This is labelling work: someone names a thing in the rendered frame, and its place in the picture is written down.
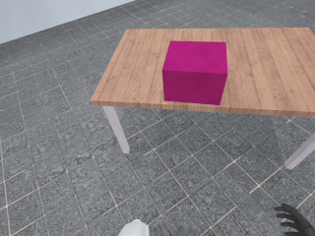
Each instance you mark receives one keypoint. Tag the carton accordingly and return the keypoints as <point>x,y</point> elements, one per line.
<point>194,72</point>

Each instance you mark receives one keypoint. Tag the table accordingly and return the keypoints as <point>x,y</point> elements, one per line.
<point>270,71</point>

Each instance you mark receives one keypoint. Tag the left robot thigh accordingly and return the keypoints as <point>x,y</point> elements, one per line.
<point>135,228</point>

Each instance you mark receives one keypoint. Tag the right robot hand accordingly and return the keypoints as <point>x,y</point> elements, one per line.
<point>299,223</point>

